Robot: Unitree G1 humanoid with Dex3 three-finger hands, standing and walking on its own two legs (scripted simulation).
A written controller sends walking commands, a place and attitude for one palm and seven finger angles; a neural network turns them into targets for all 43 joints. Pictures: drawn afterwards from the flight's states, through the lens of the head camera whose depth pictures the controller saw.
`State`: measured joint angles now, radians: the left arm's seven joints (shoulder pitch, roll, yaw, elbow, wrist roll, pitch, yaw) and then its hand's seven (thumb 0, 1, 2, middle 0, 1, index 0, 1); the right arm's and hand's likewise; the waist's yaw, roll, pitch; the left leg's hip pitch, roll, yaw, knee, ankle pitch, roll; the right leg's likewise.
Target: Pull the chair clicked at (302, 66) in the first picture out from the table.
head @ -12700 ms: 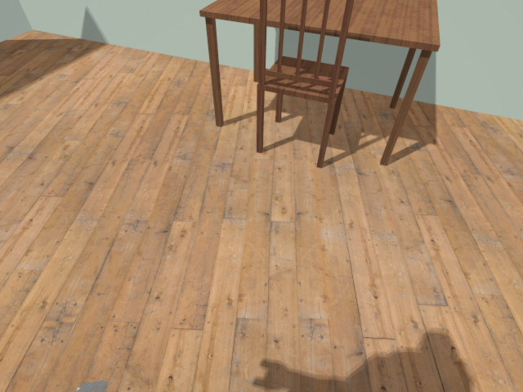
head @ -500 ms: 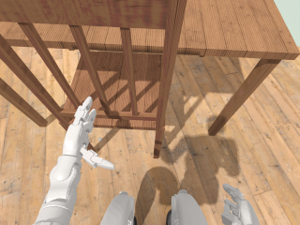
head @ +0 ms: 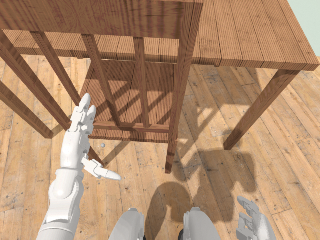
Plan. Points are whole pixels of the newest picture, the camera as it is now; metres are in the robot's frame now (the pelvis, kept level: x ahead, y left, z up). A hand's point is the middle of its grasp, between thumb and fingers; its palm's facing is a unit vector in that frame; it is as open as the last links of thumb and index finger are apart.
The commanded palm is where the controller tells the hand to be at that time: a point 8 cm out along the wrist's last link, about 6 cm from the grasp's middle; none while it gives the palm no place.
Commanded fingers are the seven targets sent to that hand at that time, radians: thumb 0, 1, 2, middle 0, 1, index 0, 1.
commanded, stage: aim the fingers beside a spindle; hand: left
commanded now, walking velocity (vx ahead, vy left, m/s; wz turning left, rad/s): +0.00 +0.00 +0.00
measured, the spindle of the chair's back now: (107, 91) +0.47 +0.16 +0.05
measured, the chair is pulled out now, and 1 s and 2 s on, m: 0.00 0.00 0.00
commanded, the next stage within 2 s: push the fingers through the gap in 1.06 s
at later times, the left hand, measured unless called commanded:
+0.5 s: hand (103, 152) +0.32 +0.15 +0.00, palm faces -0.06 -1.00 -0.02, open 17.0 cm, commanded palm +0.30 +0.20 +0.02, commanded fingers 0.00 -0.50 0.30 -0.06 -0.08 -0.06 -0.08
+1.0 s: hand (103, 146) +0.33 +0.15 +0.03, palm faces -0.06 -1.00 -0.04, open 17.0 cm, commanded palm +0.30 +0.20 +0.01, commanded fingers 0.00 -0.50 0.30 -0.06 -0.08 -0.06 -0.08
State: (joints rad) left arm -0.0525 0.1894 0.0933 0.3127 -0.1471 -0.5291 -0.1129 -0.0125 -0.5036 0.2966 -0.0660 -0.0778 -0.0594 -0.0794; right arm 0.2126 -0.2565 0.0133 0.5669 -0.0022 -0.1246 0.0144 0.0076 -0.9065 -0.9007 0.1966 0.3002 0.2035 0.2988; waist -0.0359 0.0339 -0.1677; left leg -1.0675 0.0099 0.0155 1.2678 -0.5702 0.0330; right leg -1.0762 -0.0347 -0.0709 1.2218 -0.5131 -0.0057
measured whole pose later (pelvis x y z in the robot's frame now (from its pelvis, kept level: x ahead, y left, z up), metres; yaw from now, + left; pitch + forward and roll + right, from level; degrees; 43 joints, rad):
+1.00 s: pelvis +0.00 +0.00 +0.00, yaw +0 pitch +21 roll -2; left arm -0.09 0.19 0.10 0.38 -0.17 -0.48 -0.15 -0.01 -0.50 0.30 -0.06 -0.08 -0.06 -0.08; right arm 0.22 -0.26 0.03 0.57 0.01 -0.11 0.02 0.01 -0.91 -0.90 0.20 0.30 0.20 0.30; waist -0.03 0.04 -0.18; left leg -1.08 0.01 0.01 1.27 -0.57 0.04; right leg -1.08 -0.04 -0.07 1.22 -0.51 0.00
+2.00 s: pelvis +0.00 +0.00 -0.01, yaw -1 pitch +24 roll -2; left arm -0.45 0.25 0.21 0.73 -0.11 -0.47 -0.11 -0.01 -0.50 0.30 -0.06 -0.08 -0.06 -0.08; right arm 0.25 -0.26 0.02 0.61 -0.01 -0.07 0.02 0.01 -0.91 -0.90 0.20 0.30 0.20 0.30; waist -0.09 0.04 -0.16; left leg -1.14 0.02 0.02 1.29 -0.57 0.04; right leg -1.15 -0.03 -0.06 1.24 -0.50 0.00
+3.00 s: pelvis +0.00 +0.01 -0.01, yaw -2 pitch +25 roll -2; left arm -0.58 0.26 0.26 0.87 -0.10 -0.54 -0.11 -0.01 -0.50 0.30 -0.09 -0.15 -0.08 -0.15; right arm 0.27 -0.26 0.02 0.61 -0.02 -0.01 0.04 0.00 -0.91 -0.90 0.20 0.30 0.20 0.30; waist -0.11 0.04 -0.16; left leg -1.16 0.02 0.03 1.29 -0.57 0.04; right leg -1.17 -0.02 -0.05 1.23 -0.49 0.00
